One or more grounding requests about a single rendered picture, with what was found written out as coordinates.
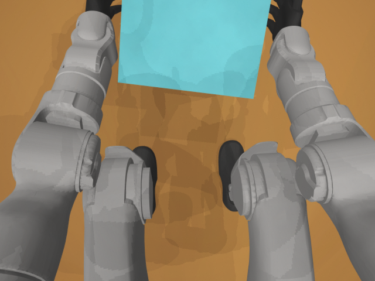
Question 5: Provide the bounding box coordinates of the right robot upper arm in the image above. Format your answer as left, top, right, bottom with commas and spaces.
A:
295, 135, 375, 281

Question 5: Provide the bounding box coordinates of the robot left hand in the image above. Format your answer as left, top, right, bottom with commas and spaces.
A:
86, 0, 122, 19

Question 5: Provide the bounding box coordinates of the robot right thigh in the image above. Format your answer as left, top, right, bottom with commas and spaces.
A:
233, 153, 315, 281

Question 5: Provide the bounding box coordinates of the robot right foot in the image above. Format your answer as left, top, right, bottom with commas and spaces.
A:
219, 140, 244, 212

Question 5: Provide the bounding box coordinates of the robot left forearm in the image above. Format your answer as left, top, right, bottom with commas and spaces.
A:
11, 11, 118, 181

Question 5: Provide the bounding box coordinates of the carton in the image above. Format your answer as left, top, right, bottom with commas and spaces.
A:
118, 0, 271, 99

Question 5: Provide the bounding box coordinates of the robot right forearm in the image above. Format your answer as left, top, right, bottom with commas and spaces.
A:
267, 26, 375, 148

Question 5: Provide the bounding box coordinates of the robot right hand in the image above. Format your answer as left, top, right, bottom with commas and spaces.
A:
267, 0, 303, 41

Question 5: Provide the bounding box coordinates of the left robot upper arm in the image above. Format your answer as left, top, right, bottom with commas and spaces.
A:
0, 121, 101, 281

